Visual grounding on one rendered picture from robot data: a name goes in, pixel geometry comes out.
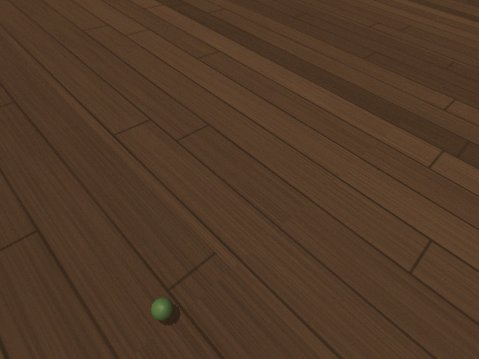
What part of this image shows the ball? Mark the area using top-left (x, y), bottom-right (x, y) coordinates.
top-left (150, 297), bottom-right (173, 321)

